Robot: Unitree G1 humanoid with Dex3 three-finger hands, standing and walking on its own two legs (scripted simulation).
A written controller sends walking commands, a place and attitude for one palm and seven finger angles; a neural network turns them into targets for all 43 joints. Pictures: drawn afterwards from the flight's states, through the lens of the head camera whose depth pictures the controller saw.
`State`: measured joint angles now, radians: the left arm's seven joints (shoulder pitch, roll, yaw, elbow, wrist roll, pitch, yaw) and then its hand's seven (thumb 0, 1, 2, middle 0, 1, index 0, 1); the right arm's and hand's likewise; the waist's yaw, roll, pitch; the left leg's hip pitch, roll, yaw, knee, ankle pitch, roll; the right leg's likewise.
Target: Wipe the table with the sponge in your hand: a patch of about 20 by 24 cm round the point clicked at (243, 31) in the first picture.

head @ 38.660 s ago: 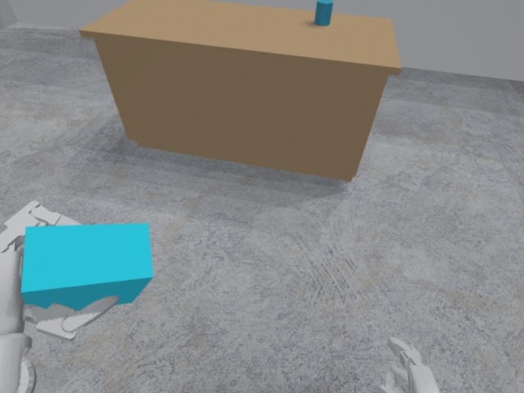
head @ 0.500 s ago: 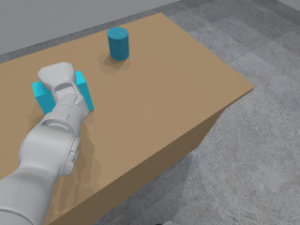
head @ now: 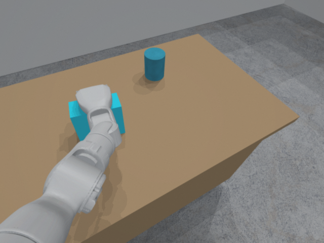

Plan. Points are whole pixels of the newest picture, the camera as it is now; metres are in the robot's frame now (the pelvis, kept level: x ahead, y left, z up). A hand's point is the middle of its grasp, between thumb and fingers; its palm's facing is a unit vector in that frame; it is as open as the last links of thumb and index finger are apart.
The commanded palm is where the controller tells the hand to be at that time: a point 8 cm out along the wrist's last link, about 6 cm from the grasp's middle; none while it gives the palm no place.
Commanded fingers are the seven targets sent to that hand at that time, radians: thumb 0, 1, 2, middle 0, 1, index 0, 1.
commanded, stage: wipe back along the third lane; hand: left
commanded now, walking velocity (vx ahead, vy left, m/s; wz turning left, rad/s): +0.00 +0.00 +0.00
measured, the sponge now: (100, 122) +0.45 +0.19 +0.00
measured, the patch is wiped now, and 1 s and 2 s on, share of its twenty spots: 1.00 1.00 1.00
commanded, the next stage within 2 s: slide back across to the middle lane in 1.30 s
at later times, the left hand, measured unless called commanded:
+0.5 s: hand (105, 127) +0.40 +0.15 +0.04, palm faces -0.05 -0.03 -1.00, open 10.3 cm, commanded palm +0.36 +0.13 +0.07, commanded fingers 0.00 0.10 1.30 -1.20 -1.60 -1.20 -1.60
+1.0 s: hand (112, 143) +0.36 +0.13 +0.04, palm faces -0.04 -0.03 -1.00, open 10.3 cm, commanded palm +0.31 +0.11 +0.07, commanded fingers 0.00 0.10 1.30 -1.20 -1.60 -1.20 -1.60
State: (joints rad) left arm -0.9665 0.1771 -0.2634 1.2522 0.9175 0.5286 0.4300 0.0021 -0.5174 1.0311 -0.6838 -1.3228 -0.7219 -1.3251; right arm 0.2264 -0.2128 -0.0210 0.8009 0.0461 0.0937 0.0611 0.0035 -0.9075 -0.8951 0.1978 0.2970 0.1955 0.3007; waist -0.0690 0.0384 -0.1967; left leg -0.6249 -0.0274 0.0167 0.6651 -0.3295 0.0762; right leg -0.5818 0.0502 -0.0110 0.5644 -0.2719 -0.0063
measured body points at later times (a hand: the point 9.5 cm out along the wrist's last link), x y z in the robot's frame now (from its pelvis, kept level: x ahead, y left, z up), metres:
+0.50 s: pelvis +0.00 -0.01 +0.01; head +0.02 -0.01 +0.46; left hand +0.40 +0.15 +0.09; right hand +0.19 -0.24 -0.10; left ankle -0.02 +0.06 -0.72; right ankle -0.01 -0.12 -0.72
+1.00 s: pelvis -0.01 -0.04 +0.01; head -0.02 -0.05 +0.46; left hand +0.35 +0.13 +0.09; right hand +0.18 -0.26 -0.09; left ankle -0.02 +0.06 -0.72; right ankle -0.01 -0.12 -0.72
